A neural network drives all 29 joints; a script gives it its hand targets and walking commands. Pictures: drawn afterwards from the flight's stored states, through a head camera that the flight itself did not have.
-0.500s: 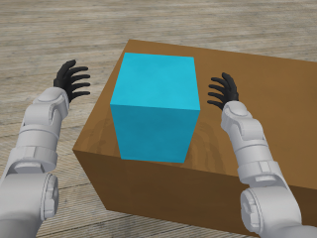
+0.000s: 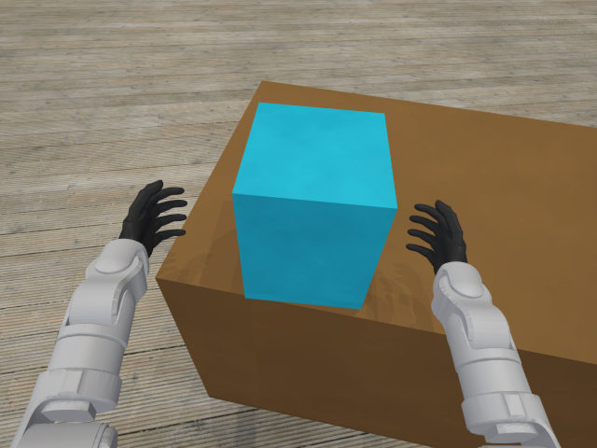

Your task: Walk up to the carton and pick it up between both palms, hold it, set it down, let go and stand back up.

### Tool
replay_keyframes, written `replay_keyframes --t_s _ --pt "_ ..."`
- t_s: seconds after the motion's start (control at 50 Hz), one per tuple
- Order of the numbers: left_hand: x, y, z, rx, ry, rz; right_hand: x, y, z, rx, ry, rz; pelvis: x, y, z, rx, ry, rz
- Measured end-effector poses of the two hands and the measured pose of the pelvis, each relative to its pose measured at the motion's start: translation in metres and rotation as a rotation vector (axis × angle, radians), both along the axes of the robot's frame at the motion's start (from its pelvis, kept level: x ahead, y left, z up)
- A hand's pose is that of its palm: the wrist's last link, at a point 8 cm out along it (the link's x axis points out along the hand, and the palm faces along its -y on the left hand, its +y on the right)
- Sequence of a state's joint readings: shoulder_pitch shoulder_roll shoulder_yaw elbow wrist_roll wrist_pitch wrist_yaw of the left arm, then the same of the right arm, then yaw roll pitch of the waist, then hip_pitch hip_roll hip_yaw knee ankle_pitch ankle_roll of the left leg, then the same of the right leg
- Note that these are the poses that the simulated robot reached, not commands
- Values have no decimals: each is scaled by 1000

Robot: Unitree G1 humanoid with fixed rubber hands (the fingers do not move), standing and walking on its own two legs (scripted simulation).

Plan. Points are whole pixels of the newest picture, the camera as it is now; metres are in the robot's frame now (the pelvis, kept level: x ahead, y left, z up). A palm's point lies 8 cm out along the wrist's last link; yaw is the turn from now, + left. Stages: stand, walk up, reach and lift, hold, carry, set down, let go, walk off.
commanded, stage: set down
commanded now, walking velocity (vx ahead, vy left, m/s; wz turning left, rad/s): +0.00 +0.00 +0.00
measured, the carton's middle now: (311, 209) +0.46 -0.02 +0.04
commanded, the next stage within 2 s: let go in 0.76 s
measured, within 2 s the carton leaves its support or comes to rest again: neither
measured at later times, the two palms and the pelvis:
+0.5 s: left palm (143, 305) +0.29 +0.21 +0.04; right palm (445, 317) +0.28 -0.20 +0.03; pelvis +0.01 -0.01 +0.00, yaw -1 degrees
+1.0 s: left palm (148, 356) +0.24 +0.20 -0.01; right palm (442, 362) +0.23 -0.20 -0.02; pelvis +0.03 -0.01 -0.01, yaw -1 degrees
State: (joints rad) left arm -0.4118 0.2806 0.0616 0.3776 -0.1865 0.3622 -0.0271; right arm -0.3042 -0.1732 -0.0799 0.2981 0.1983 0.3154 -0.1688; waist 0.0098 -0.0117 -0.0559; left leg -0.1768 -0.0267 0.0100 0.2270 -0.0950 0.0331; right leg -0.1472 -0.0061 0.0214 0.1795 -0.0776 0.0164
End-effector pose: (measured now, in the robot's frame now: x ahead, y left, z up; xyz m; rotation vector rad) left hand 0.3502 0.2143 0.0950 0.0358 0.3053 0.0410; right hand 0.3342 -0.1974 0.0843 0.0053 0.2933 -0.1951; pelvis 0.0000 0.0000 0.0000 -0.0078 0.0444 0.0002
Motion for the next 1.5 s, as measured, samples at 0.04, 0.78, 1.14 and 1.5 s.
replay_keyframes --t_s 0.04,0.78,1.14,1.5 --pt "-4 0 -5 0 7 2 -4 0 -6 -5 14 3 -1 0 -1 0 -3 -1" --pt "-106 -11 -87 20 31 -8 -93 -3 -75 26 30 50 19 -14 -4 3 -25 -15" --pt "-136 -8 -146 94 302 -28 -109 -4 -114 -47 83 100 38 -13 -8 3 -20 -17" --pt "-178 -13 -177 168 573 31 -110 -12 -116 -140 82 221 16 -20 -8 7 -43 2"
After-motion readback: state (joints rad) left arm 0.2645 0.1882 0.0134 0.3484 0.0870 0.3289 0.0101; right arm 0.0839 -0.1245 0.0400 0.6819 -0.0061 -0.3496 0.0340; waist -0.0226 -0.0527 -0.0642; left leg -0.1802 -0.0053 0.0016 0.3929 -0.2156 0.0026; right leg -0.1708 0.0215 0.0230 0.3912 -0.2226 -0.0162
